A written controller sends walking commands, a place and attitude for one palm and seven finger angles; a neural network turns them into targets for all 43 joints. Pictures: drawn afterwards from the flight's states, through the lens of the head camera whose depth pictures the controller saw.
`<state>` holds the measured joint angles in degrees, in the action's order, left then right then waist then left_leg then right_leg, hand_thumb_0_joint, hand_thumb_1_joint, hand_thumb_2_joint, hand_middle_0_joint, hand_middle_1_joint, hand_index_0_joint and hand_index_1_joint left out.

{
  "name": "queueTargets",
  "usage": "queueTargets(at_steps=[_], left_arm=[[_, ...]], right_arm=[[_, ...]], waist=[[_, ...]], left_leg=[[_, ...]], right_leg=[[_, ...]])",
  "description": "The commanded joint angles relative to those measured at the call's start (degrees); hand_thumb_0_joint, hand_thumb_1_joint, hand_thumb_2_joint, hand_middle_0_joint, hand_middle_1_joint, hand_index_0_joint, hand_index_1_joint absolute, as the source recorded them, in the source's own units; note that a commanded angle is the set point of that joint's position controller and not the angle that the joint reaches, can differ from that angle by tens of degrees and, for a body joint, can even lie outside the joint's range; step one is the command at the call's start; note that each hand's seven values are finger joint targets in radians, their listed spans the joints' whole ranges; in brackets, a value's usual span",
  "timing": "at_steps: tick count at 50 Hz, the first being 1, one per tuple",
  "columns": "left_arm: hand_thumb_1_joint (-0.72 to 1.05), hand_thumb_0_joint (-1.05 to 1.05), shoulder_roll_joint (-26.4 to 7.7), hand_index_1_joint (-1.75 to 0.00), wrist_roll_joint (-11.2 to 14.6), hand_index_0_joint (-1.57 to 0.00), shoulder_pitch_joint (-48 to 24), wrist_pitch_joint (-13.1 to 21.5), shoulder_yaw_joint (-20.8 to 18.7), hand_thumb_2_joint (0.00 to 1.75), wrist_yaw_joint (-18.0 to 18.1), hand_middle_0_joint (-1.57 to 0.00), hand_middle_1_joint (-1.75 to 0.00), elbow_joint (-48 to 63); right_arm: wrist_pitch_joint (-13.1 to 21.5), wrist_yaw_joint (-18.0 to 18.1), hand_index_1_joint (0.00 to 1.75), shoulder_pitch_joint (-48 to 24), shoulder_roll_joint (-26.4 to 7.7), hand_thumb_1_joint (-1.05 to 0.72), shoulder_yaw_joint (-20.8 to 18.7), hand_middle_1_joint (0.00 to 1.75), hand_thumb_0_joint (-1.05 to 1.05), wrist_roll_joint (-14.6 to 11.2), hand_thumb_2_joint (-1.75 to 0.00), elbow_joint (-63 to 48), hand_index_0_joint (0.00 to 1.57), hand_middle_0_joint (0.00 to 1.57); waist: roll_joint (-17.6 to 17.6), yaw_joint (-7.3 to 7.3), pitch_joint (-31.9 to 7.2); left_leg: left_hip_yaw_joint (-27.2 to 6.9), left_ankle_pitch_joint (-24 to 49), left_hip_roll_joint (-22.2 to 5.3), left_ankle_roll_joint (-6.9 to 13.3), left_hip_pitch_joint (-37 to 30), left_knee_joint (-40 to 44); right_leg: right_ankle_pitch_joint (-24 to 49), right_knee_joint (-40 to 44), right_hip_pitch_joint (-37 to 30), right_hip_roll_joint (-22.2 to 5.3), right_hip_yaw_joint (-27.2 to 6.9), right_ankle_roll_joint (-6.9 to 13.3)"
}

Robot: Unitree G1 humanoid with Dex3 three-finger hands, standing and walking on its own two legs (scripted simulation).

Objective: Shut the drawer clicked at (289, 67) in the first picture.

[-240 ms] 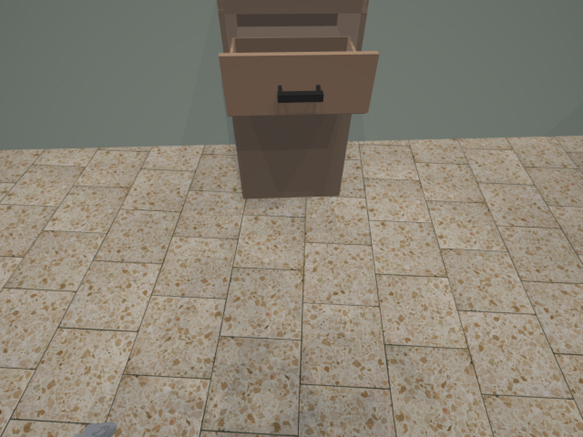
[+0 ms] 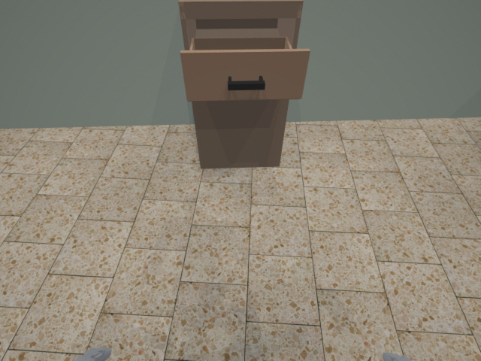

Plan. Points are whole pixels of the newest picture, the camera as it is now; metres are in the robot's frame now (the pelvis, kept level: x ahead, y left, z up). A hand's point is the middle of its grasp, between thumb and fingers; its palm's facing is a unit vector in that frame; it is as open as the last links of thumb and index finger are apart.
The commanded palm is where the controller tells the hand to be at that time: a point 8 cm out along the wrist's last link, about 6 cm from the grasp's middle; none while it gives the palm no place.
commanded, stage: stand and wait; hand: left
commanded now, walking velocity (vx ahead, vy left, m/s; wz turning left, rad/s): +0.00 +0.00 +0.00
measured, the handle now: (245, 82) +0.98 +0.05 -0.03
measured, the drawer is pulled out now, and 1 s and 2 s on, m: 0.30 0.30 0.30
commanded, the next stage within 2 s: look at it before walking up in 0.66 s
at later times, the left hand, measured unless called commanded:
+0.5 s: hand out of the picture +0.07 +0.24 -0.15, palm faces -0.03 -0.94 -0.35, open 7.4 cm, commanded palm none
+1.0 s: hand out of the picture +0.06 +0.24 -0.15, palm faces -0.03 -0.94 -0.33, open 7.4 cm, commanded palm none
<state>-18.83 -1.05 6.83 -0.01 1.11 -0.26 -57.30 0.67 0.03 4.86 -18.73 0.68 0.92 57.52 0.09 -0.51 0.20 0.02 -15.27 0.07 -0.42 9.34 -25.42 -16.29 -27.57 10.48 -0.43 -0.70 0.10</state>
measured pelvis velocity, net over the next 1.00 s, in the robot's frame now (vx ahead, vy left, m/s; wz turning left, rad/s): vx -0.01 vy -0.01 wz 0.00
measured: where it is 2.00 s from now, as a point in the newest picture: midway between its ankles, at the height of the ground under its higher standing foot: outside the picture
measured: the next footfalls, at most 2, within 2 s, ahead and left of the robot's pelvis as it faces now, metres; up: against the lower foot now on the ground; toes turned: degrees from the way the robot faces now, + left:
none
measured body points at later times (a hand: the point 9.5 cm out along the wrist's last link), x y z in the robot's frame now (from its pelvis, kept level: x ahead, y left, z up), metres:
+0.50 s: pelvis -0.01 -0.01 +0.00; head -0.01 -0.02 +0.45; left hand +0.07 +0.28 -0.12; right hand +0.06 -0.31 -0.13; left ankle -0.02 +0.13 -0.74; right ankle -0.02 -0.12 -0.74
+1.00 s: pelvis -0.01 -0.01 +0.01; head -0.02 -0.01 +0.46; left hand +0.06 +0.28 -0.13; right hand +0.06 -0.30 -0.13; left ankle -0.02 +0.13 -0.74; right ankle -0.02 -0.12 -0.74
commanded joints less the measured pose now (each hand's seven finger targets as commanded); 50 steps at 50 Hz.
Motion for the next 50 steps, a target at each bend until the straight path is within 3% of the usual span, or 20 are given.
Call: queueTargets(at_steps=[1, 14, 32, 41, 50], left_arm=[[0.90, 0.00, -12.4, -0.30, 0.4, -0.20, -1.9, 1.4, -3.4, 0.90, 1.0, -0.20, -0.30, 3.3], [0.90, 0.00, -12.7, -0.30, 0.6, -0.20, -1.1, 1.7, -3.5, 0.90, 1.0, -0.20, -0.30, 0.6], [0.90, 0.00, -12.8, -0.30, 0.5, -0.20, -1.7, 1.7, -3.3, 0.90, 0.8, -0.20, -0.30, -0.9], [0.90, 0.00, -12.7, -0.30, 0.5, -0.20, -1.4, 1.8, -3.3, 0.90, 0.9, -0.20, -0.30, -0.8], [0.90, 0.00, -12.5, -0.30, 0.4, -0.20, -1.0, 1.8, -3.3, 0.90, 0.9, -0.20, -0.30, -1.0]], right_arm=[[1.5, 1.0, 0.30, -2.5, -11.6, -0.90, -3.1, 0.30, 0.00, 0.0, -0.90, -2.9, 0.20, 0.20], [1.4, 1.1, 0.30, -1.2, -11.7, -0.90, -2.8, 0.30, 0.00, -0.3, -0.90, 0.1, 0.20, 0.20], [1.3, 0.9, 0.30, 0.0, -11.9, -0.90, -2.5, 0.30, 0.00, -0.3, -0.90, 2.3, 0.20, 0.20], [1.5, 0.9, 0.30, 0.1, -11.9, -0.90, -2.6, 0.30, 0.00, -0.3, -0.90, 2.3, 0.20, 0.20], [1.5, 1.0, 0.30, 0.0, -11.9, -0.90, -2.6, 0.30, 0.00, -0.4, -0.90, 2.5, 0.20, 0.20]], waist=[[0.0, 0.38, -3.7], [0.0, 0.32, -3.9], [-0.8, 0.40, -1.0], [-0.2, 0.45, -2.6], [0.2, 0.41, -1.6]], left_leg=[[-4.3, 14.6, -6.1, 2.4, -1.6, 3.5], [-4.1, 13.6, -6.6, 1.9, -2.4, 4.7], [-4.7, 8.9, -6.5, 1.5, -1.2, 6.9], [-4.9, 11.5, -6.9, 1.5, -2.3, 6.8], [-5.2, 11.7, -7.0, 1.6, -2.2, 7.5]], right_leg=[[16.1, 4.3, -1.3, -6.1, -5.0, 2.1], [16.8, 6.4, -2.9, -6.5, -5.8, 2.4], [9.5, 9.6, -1.1, -6.3, -6.8, 2.1], [12.8, 9.0, -2.2, -6.3, -6.3, 2.1], [12.9, 9.4, -2.2, -6.2, -5.9, 1.8]])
